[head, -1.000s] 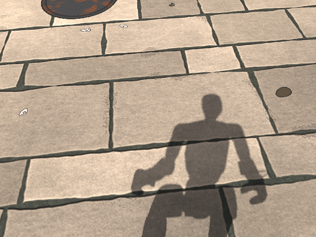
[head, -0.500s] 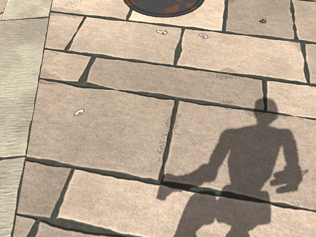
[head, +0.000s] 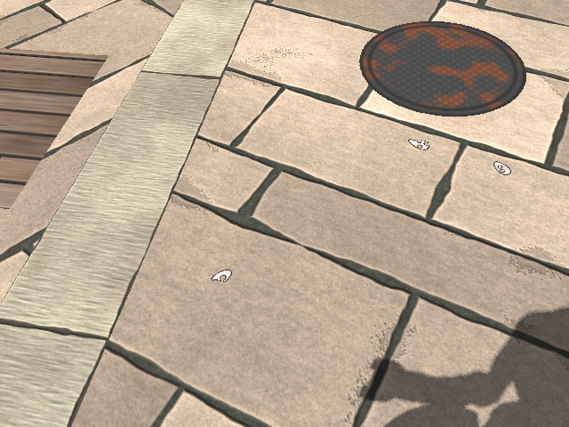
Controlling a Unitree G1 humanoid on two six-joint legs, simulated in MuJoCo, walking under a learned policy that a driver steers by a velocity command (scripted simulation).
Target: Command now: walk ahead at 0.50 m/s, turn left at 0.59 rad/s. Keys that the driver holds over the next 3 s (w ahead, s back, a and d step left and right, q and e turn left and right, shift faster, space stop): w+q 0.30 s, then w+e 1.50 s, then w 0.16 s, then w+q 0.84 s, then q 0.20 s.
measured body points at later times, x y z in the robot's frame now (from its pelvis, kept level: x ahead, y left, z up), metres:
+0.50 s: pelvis +0.26 +0.08 -0.01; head +0.29 +0.10 +0.44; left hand +0.26 +0.38 -0.13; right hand +0.48 -0.13 -0.09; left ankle +0.29 +0.17 -0.74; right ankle +0.18 -0.09 -0.64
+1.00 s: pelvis +0.54 +0.08 -0.02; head +0.59 +0.07 +0.43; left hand +0.73 +0.34 -0.12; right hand +0.60 -0.21 -0.14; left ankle +0.35 +0.20 -0.64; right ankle +0.63 +0.01 -0.74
